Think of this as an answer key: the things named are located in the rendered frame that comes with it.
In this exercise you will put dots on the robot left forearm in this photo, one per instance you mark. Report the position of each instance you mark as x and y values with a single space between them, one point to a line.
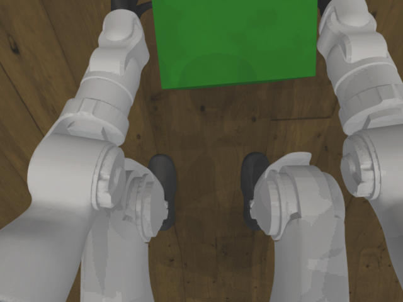
108 88

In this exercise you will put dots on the robot right forearm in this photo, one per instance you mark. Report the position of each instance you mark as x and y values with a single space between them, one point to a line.
360 68

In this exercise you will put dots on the robot left upper arm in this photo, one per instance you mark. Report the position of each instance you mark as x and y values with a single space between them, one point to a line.
71 179

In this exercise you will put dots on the right robot thigh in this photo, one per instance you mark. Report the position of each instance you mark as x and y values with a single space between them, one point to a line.
296 209

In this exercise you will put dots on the robot left hand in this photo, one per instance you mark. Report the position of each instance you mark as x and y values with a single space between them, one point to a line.
131 6

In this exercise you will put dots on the robot right upper arm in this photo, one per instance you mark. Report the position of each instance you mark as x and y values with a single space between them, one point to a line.
372 167

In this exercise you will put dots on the robot right hand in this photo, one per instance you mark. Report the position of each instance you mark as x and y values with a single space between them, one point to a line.
322 4

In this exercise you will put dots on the robot right foot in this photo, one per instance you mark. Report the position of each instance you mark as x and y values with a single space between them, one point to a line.
253 166

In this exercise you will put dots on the carton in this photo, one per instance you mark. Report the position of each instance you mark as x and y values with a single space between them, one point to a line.
215 43

